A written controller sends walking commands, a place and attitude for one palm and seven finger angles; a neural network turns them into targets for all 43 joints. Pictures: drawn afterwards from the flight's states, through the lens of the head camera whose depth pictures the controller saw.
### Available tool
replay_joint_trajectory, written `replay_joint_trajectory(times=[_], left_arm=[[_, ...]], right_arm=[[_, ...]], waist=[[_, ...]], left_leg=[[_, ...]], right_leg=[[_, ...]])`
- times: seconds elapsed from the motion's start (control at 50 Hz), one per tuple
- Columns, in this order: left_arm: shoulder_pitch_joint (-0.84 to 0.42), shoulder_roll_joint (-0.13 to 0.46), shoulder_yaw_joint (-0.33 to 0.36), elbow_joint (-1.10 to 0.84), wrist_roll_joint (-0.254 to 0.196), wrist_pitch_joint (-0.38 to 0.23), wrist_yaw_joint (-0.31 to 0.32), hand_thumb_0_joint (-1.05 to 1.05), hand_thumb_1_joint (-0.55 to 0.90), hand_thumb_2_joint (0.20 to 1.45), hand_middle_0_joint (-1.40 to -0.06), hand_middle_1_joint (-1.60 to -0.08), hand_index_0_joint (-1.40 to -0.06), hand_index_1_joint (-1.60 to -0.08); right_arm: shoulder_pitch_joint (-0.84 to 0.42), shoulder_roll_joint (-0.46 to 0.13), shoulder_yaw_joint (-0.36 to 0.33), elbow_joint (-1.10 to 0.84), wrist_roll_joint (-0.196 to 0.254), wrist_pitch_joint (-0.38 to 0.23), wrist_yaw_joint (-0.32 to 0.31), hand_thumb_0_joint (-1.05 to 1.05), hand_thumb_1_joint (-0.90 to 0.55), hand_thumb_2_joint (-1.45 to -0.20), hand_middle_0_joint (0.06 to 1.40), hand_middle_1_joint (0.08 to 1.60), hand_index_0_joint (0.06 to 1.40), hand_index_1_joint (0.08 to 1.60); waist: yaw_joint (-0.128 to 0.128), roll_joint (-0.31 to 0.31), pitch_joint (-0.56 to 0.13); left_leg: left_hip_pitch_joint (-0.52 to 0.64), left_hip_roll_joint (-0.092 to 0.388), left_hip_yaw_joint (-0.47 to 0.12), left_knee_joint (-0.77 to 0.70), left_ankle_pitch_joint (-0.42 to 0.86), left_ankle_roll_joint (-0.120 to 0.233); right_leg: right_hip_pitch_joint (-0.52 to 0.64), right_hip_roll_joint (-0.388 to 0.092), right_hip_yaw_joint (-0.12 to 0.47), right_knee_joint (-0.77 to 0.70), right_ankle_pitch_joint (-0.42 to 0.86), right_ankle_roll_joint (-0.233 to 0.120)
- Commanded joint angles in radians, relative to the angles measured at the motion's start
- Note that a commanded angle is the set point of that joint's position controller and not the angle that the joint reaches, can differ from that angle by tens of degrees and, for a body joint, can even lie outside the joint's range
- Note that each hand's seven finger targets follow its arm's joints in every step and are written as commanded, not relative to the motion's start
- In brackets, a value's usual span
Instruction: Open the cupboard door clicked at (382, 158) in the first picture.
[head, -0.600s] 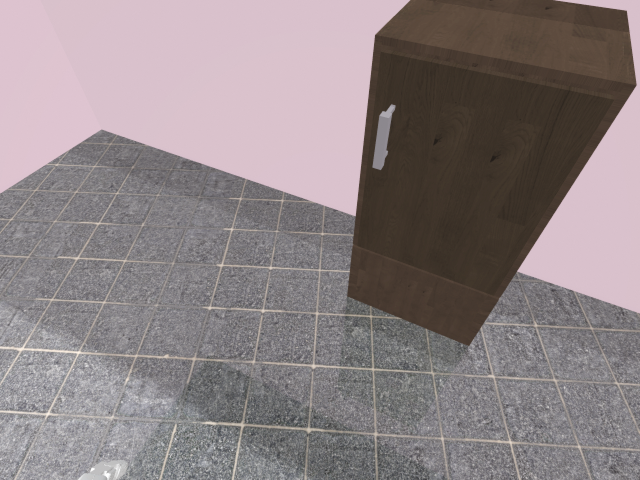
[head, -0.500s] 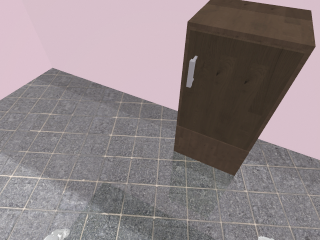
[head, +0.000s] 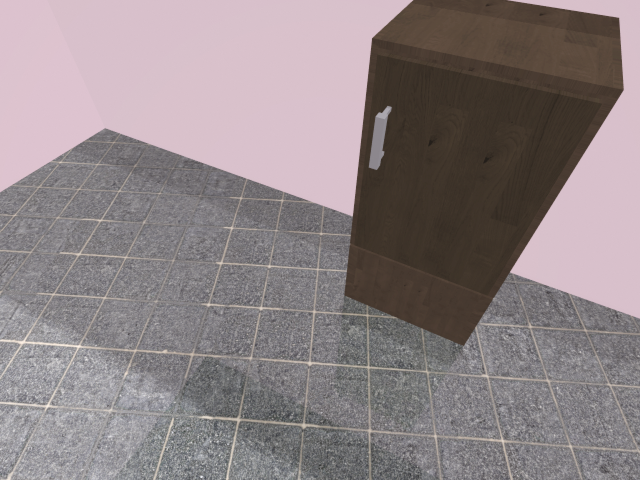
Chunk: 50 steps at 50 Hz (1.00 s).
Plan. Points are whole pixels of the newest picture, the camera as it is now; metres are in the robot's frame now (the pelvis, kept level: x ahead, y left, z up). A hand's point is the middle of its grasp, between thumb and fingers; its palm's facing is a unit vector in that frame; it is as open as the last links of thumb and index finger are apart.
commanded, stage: stand and wait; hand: left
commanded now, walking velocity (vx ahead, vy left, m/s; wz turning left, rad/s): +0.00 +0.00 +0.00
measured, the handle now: (381, 138) +0.82 -0.09 -0.02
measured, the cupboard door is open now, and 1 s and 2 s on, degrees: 0 0 0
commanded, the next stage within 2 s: look at it before walking up in 0.22 s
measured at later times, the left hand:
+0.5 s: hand out of the picture +0.08 +0.24 -0.15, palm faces -0.01 -0.94 -0.34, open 7.4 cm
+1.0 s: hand out of the picture +0.07 +0.24 -0.15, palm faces -0.02 -0.94 -0.34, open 7.4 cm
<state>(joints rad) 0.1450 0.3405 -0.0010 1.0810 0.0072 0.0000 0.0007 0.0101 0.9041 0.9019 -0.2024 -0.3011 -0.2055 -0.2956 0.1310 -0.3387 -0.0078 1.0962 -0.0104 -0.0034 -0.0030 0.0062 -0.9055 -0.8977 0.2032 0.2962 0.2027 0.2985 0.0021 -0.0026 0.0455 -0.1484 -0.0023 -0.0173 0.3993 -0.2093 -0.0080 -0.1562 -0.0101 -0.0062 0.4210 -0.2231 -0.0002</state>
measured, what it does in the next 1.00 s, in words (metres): stands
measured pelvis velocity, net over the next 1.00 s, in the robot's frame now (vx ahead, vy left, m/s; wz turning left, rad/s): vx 0.00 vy -0.01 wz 0.00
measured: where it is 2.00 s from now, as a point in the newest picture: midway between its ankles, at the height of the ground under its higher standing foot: outside the picture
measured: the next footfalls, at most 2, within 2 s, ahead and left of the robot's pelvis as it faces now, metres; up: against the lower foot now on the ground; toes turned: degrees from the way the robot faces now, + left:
left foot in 1.82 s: +0.04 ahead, +0.12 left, +0.00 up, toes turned -17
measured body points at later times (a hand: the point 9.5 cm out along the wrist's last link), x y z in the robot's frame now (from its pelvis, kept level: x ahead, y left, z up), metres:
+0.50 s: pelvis +0.00 +0.00 +0.00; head +0.00 -0.01 +0.45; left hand +0.08 +0.29 -0.13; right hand +0.07 -0.30 -0.13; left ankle +0.01 +0.13 -0.74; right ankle +0.00 -0.12 -0.74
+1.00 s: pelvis +0.00 -0.01 +0.00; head +0.01 -0.01 +0.45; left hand +0.07 +0.29 -0.13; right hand +0.08 -0.30 -0.13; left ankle +0.01 +0.13 -0.74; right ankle +0.01 -0.12 -0.74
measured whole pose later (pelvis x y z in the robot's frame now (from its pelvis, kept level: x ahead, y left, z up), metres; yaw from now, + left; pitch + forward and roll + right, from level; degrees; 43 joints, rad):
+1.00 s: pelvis +0.00 -0.01 +0.00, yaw +0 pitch -2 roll +0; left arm 0.13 0.34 0.00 1.09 0.01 -0.01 0.00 0.01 0.90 0.90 -0.20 -0.30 -0.21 -0.30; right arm 0.11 -0.34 0.00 1.11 -0.01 -0.01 0.00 0.01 -0.91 -0.90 0.20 0.30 0.20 0.30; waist 0.01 0.00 0.05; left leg -0.13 0.01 -0.02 0.36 -0.19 -0.02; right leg -0.14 0.00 -0.01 0.38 -0.20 -0.01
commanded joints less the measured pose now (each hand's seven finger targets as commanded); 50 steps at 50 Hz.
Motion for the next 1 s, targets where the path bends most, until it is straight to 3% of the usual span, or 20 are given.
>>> replay_joint_trajectory(times=[0.0,0.16,0.6,0.82,0.94,0.96,0.98], left_arm=[[-0.058,0.207,0.041,-0.07,0.002,-0.026,0.011,0.0,0.9,0.9,-0.2,-0.3,-0.2,-0.3],[-0.06,0.21,0.039,-0.061,0.003,-0.025,0.008,0.0,0.9,0.9,-0.2,-0.3,-0.2,-0.3],[-0.057,0.207,0.04,-0.06,0.004,-0.03,0.011,0.0,0.9,0.9,-0.2,-0.3,-0.2,-0.3],[-0.058,0.21,0.04,-0.057,0.004,-0.029,0.009,0.0,0.9,0.9,-0.2,-0.3,-0.2,-0.3],[-0.056,0.212,0.041,-0.058,0.003,-0.031,0.009,0.0,0.9,0.9,-0.2,-0.3,-0.2,-0.3],[-0.061,0.21,0.043,-0.064,0.004,-0.026,0.008,0.0,0.9,0.9,-0.2,-0.3,-0.2,-0.3],[-0.041,0.177,0.041,-0.065,0.005,-0.017,0.01,0.0,0.9,0.9,-0.2,-0.3,-0.2,-0.3]], right_arm=[[-0.057,-0.201,-0.031,-0.066,0.001,-0.03,-0.009,0.0,-0.9,-0.9,0.2,0.3,0.2,0.3],[-0.05,-0.206,-0.029,-0.052,0.0,-0.029,-0.008,0.0,-0.9,-0.9,0.2,0.3,0.2,0.3],[-0.056,-0.201,-0.029,-0.051,0.002,-0.032,-0.009,0.0,-0.9,-0.9,0.2,0.3,0.2,0.3],[-0.059,-0.205,-0.028,-0.05,0.001,-0.03,-0.009,0.0,-0.9,-0.9,0.2,0.3,0.2,0.3],[-0.056,-0.21,-0.029,-0.048,0.002,-0.032,-0.012,0.0,-0.9,-0.9,0.2,0.3,0.2,0.3],[-0.052,-0.205,-0.032,-0.051,0.002,-0.03,-0.014,0.0,-0.9,-0.9,0.2,0.3,0.2,0.3],[-0.028,-0.166,-0.028,-0.051,0.001,-0.025,-0.015,0.0,-0.9,-0.9,0.2,0.3,0.2,0.3]], waist=[[0.0,0.0,-0.071],[0.0,-0.006,-0.053],[0.0,-0.001,-0.079],[-0.001,-0.001,-0.064],[-0.002,-0.005,-0.094],[-0.003,-0.001,-0.075],[-0.005,-0.005,-0.088]], left_leg=[[-0.014,0.107,-0.093,-0.077,0.094,0.035],[-0.019,0.106,-0.096,-0.09,0.055,0.032],[0.014,0.113,-0.093,-0.088,0.134,0.029],[0.015,0.111,-0.09,-0.097,0.106,0.027],[0.043,0.121,-0.079,-0.087,0.151,0.025],[0.041,0.124,-0.067,-0.076,0.15,0.024],[0.041,0.126,-0.049,-0.048,0.158,0.018]], right_leg=[[0.017,-0.112,0.11,-0.088,0.076,-0.033],[-0.008,-0.111,0.119,-0.109,0.013,-0.033],[0.019,-0.114,0.111,-0.104,0.124,-0.033],[0.007,-0.113,0.117,-0.121,0.087,-0.033],[0.024,-0.112,0.119,-0.108,0.166,-0.036],[0.006,-0.109,0.122,-0.098,0.186,-0.036],[0.005,-0.109,0.132,-0.079,0.219,-0.036]])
